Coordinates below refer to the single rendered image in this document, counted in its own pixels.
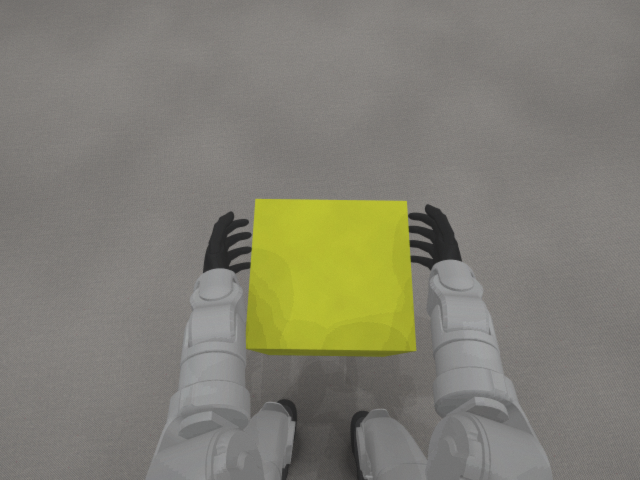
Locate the robot right hand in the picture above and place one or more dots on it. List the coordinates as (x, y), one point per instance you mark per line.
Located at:
(444, 247)

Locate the right robot forearm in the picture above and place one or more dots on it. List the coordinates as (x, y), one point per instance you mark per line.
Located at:
(470, 376)

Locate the robot left upper arm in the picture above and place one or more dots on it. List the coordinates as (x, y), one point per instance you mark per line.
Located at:
(227, 453)

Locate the left robot forearm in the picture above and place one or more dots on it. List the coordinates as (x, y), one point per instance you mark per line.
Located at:
(211, 392)

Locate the robot left hand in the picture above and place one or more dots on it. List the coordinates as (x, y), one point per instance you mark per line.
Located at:
(216, 254)

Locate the carton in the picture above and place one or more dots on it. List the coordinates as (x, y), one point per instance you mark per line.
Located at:
(330, 278)

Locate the robot left thigh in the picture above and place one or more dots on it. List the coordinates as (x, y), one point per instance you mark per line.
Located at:
(273, 434)

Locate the robot left foot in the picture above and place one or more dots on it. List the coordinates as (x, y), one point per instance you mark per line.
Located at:
(291, 409)

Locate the robot right upper arm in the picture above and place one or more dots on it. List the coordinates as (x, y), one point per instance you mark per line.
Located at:
(465, 446)

